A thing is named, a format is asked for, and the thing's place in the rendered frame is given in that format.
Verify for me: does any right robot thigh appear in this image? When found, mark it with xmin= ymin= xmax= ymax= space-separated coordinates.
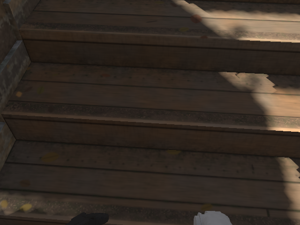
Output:
xmin=193 ymin=211 xmax=232 ymax=225

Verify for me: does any robot left hand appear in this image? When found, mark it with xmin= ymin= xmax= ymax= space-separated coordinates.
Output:
xmin=66 ymin=212 xmax=109 ymax=225

